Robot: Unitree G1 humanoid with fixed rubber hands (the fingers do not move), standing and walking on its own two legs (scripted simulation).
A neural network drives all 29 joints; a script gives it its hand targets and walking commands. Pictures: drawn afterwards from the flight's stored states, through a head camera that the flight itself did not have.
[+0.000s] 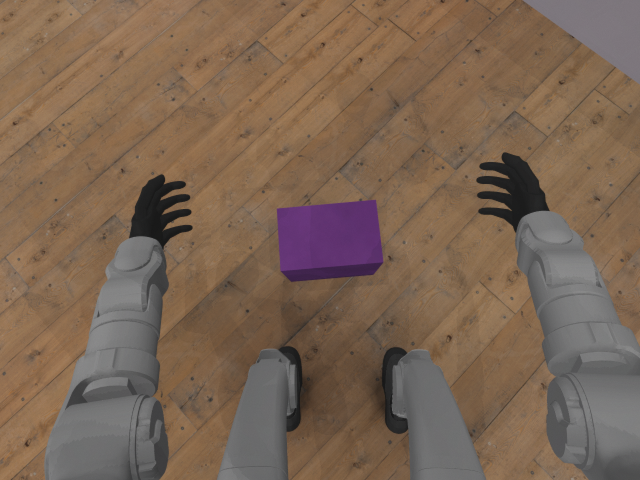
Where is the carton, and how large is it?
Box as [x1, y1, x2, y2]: [277, 200, 382, 281]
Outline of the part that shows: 375,200 277,208 280,270 291,281 373,274 382,263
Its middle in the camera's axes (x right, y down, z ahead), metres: +0.03 +0.02 +0.97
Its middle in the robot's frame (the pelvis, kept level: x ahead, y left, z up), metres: +0.48 +0.02 -0.57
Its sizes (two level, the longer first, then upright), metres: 0.228 0.145 0.221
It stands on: the floor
